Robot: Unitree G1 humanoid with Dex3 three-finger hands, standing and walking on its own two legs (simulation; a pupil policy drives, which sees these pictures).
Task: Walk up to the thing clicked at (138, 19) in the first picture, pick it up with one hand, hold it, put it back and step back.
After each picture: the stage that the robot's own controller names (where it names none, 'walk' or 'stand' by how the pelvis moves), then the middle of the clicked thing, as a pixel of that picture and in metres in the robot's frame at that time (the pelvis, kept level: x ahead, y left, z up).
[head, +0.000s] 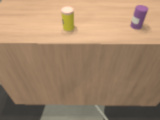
stand; (138, 17) +0.78 -0.30 +0.01
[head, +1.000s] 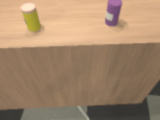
sink last; (112, 12) +0.71 -0.12 +0.04
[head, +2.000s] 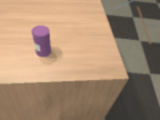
rise first; (42, 41) +0.51 +0.18 +0.04
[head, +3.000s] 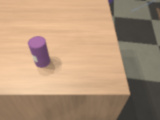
stand; (39, 52) +0.47 +0.19 +0.04
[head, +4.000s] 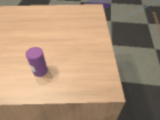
stand; (37, 62) +0.45 +0.20 +0.01
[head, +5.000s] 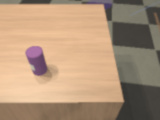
stand; (37, 61) +0.46 +0.21 +0.00
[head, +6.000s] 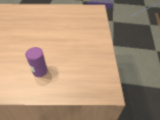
stand; (37, 62) +0.45 +0.20 +0.00
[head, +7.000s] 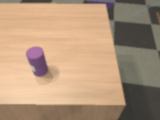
stand; (37, 62) +0.45 +0.20 +0.00
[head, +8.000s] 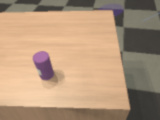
rise first; (44, 66) +0.44 +0.21 +0.01
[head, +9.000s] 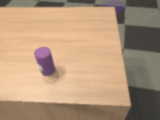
go down; (45, 61) +0.45 +0.20 +0.01
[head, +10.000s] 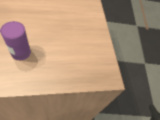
go down; (17, 42) +0.45 +0.19 +0.06
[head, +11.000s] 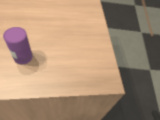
approach; (19, 46) +0.45 +0.20 +0.06
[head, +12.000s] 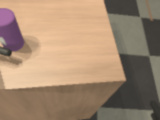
close in; (8, 31) +0.46 +0.20 +0.09
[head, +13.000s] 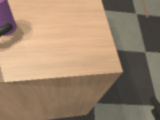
close; (0, 14) +0.52 +0.21 +0.11
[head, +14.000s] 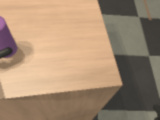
lift; (0, 38) +0.45 +0.22 +0.09
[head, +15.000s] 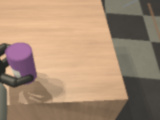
lift; (22, 64) +0.35 +0.18 +0.12
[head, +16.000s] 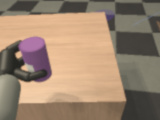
hold; (37, 60) +0.32 +0.15 +0.19
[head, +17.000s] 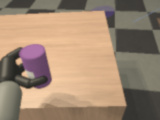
hold; (37, 67) +0.31 +0.15 +0.17
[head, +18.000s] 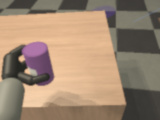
crouch; (39, 64) +0.32 +0.14 +0.17
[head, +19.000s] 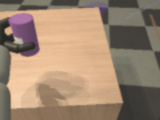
crouch; (25, 35) +0.42 +0.18 +0.20
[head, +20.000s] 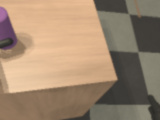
lower; (0, 29) +0.48 +0.20 +0.08
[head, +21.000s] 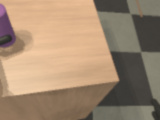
lower; out of the picture +0.49 +0.20 +0.09
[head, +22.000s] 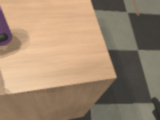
lower; out of the picture +0.50 +0.21 +0.10
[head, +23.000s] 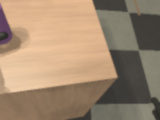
lower; out of the picture +0.50 +0.21 +0.10
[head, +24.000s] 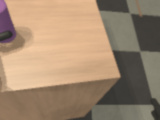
loosen; out of the picture +0.50 +0.20 +0.10
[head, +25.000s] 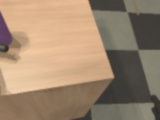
withdraw; out of the picture +0.49 +0.20 +0.09
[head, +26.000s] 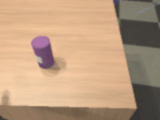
sink last; (43, 53) +0.45 +0.18 +0.06
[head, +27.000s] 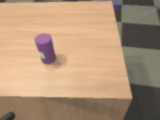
stand; (46, 49) +0.49 +0.19 +0.06
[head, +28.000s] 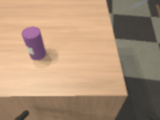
stand; (34, 44) +0.48 +0.20 +0.07
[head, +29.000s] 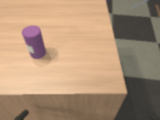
stand; (34, 42) +0.49 +0.20 +0.07
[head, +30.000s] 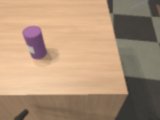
stand; (35, 43) +0.49 +0.20 +0.07
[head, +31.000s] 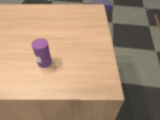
stand; (42, 53) +0.50 +0.19 +0.01
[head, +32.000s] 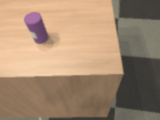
walk; (37, 28) +0.55 +0.21 +0.03
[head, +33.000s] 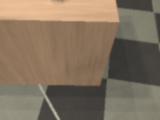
walk; out of the picture +0.84 +0.16 +0.04
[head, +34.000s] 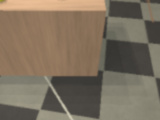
stand; out of the picture +1.11 +0.22 +0.02
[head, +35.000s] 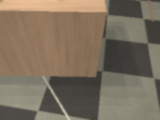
stand; out of the picture +1.08 +0.19 +0.01
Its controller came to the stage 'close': yes
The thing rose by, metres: 0.20
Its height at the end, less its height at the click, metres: +0.00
